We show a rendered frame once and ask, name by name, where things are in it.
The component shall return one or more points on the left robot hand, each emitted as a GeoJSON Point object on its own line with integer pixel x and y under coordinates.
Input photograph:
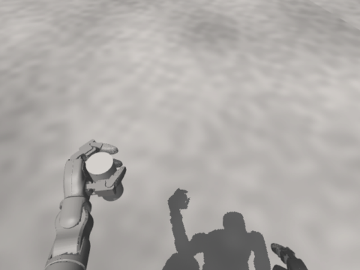
{"type": "Point", "coordinates": [78, 182]}

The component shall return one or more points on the right robot hand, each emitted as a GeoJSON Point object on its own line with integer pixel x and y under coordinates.
{"type": "Point", "coordinates": [288, 257]}

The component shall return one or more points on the left robot arm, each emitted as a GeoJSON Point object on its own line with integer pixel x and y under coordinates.
{"type": "Point", "coordinates": [73, 225]}

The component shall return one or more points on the can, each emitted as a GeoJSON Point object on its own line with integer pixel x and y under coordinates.
{"type": "Point", "coordinates": [101, 166]}

